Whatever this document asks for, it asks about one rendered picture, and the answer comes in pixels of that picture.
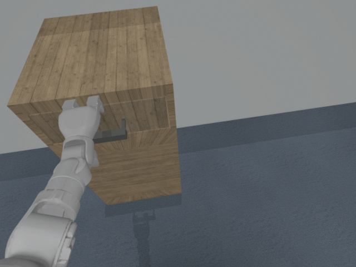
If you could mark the handle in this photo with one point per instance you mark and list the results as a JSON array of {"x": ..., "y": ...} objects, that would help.
[{"x": 111, "y": 135}]

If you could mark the robot left upper arm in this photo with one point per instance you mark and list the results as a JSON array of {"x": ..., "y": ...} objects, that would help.
[{"x": 42, "y": 241}]

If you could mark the left robot forearm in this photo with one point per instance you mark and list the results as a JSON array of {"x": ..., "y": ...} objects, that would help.
[{"x": 62, "y": 195}]

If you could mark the left robot hand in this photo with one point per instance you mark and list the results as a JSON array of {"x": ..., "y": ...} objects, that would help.
[{"x": 81, "y": 121}]

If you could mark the drawer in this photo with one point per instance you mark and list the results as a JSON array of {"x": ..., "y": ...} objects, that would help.
[{"x": 140, "y": 115}]

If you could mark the cabinet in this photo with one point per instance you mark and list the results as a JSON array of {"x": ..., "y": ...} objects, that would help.
[{"x": 120, "y": 56}]

